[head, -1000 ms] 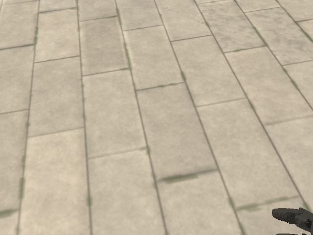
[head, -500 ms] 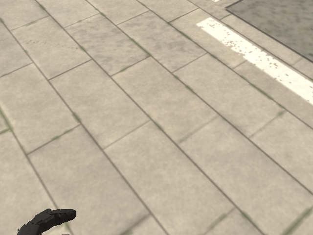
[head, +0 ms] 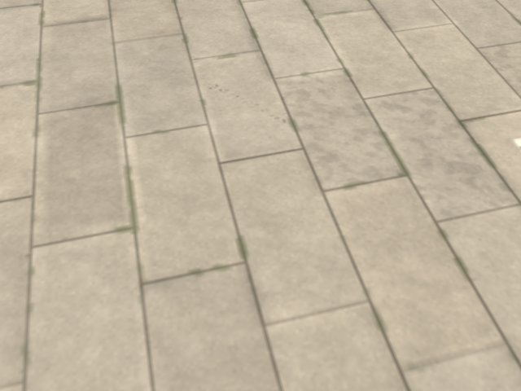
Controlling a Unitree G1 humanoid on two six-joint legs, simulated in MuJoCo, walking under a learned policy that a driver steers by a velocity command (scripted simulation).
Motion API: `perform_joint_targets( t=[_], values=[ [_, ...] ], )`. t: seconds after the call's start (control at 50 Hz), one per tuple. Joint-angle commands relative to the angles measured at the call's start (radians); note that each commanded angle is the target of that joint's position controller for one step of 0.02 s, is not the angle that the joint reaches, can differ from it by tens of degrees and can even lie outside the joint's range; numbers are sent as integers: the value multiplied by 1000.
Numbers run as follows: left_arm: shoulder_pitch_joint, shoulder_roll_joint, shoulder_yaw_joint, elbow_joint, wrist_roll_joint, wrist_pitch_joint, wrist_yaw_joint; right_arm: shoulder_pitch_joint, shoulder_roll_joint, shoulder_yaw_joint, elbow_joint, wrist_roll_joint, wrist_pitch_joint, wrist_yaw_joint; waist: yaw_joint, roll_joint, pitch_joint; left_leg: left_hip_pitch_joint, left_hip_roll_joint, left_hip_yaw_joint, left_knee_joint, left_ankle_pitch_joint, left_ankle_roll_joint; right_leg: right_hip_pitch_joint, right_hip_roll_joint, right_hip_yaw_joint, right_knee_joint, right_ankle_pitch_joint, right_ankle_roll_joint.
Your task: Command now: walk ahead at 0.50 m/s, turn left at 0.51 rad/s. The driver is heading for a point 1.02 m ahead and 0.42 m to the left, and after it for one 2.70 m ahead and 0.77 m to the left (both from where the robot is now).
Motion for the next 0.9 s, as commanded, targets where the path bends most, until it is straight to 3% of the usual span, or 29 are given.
perform_joint_targets(
  t=[0.02,0.04,0.06,0.08,0.1,0.12,0.14,0.16,0.18,0.2,0.28,0.36,0.44,0.5,0.52,0.54,0.56,0.58,0.6,0.62,0.64,0.66,0.68,0.72,0.8,0.9],
  values=[
    [-42,213,53,-52,-17,12,11,-7,-112,-37,-87,2,-7,8,-68,-111,1,78,-68,78,-8,-132,59,0,-299,52,124,928,-140],
    [-60,219,53,-55,-22,22,12,110,-148,-60,-63,7,-5,5,-139,-107,-65,234,-118,105,-36,-139,89,-28,-273,29,295,1032,-118],
    [-57,202,43,-59,-22,23,13,273,-213,-96,-21,9,0,-10,-218,-73,-154,497,-156,80,-90,-91,127,-153,-227,12,535,942,-77],
    [-19,105,14,-90,16,12,14,350,-323,-126,-4,14,9,-33,-194,141,-213,772,49,-289,-139,-104,222,-487,-129,14,890,341,-13],
    [18,39,-17,-131,15,-25,5,301,-358,-119,-49,6,-11,-24,-118,232,-366,978,239,-867,-329,-307,408,-781,69,253,1148,-259,21],
    [-105,135,2,-147,-23,-56,-9,299,-262,-92,-56,3,-27,-15,-184,84,-331,971,236,-824,-402,-335,351,-892,10,381,1174,-205,-5],
    [-154,139,1,-163,-40,-73,-14,272,-221,-81,-50,3,-40,-16,-169,61,-209,859,204,-677,-397,-286,311,-924,-32,367,1116,-119,-32],
    [-158,129,1,-151,-17,-80,-5,206,-192,-72,-58,5,-45,-18,-121,-22,-134,713,157,-561,-388,-184,272,-877,-79,365,1023,-44,-39],
    [-153,143,10,-141,7,-76,1,152,-153,-61,-72,-1,-46,-22,-86,-14,-99,602,121,-475,-395,-68,252,-806,-105,366,941,2,-35],
    [-136,146,15,-136,13,-64,-2,128,-140,-54,-90,-12,-46,-28,-61,6,-91,533,100,-437,-415,-2,248,-746,-116,370,910,35,-29],
    [-180,96,3,-156,26,-31,-1,159,-182,-65,-89,-5,-49,-54,-57,-4,-58,418,57,-326,-447,155,247,-722,-95,332,712,151,30],
    [-327,60,-16,-192,17,-36,-14,206,-190,-68,-78,2,-36,-71,-115,42,-27,366,-6,-271,-435,31,185,-652,-35,321,401,405,49],
    [-397,92,-10,-217,0,-52,-33,264,-187,-70,-59,9,-24,-76,-141,57,-20,422,29,-359,-373,-60,167,-604,-3,346,272,434,35],
    [-347,129,5,-208,-2,-67,-40,255,-185,-73,-63,5,-16,-81,-103,94,-29,490,60,-442,-281,-38,144,-546,-2,358,234,317,-5],
    [-278,140,14,-189,-1,-72,-38,238,-173,-69,-69,4,-13,-81,-63,102,-49,484,41,-443,-229,-2,127,-456,3,340,199,309,-27],
    [-173,171,29,-166,11,-77,-31,233,-136,-56,-79,0,-14,-77,-11,82,-126,447,-12,-405,-93,35,96,-280,-34,358,191,304,-64],
    [-25,225,41,-153,24,-77,-23,252,-76,-33,-99,-19,-16,-74,39,-43,-274,320,-84,-313,192,-137,57,-18,-207,534,205,225,-121],
    [39,288,56,-115,30,-62,-31,393,-37,-20,-128,19,-24,-74,-35,-403,-359,-42,-202,-207,498,-559,-3,248,-408,1019,91,-33,-278],
    [5,187,33,-135,7,-59,-36,373,-149,-38,-98,27,-23,-78,-10,-270,-274,-154,-114,-234,619,-513,-15,194,-407,1057,44,-243,-252],
    [-36,133,18,-143,5,-52,-31,262,-196,-53,-112,18,-18,-77,15,-177,-157,-174,-83,-207,639,-417,-20,77,-365,889,34,-195,-212],
    [-84,120,9,-146,15,-46,-29,213,-187,-53,-122,7,-14,-78,-2,-106,-93,-136,-48,-178,620,-346,-25,-42,-324,759,21,-47,-192],
    [-109,100,3,-137,20,-43,-27,181,-174,-56,-133,-3,-14,-74,-15,-98,-45,-117,-21,-179,575,-300,-27,-124,-289,668,2,68,-191],
    [-118,91,-1,-129,25,-45,-24,189,-155,-56,-137,4,-11,-66,-36,-130,-38,-70,4,-175,547,-271,-26,-174,-263,592,-18,139,-181],
    [-116,87,-1,-111,16,-52,-22,194,-117,-51,-143,14,0,-60,-44,-151,-30,-57,19,-146,507,-251,-33,-204,-242,491,-56,210,-190],
    [-97,136,15,-80,15,-53,-18,125,-90,-41,-180,6,6,-54,-37,-105,-9,-129,36,-134,368,-136,-56,-179,-262,368,-95,355,-218],
    [-71,169,19,-52,9,-35,-10,-9,-64,-25,-212,5,-11,-24,12,-87,25,-72,17,-52,100,73,-42,-147,-234,195,-94,448,-183]
  ],
)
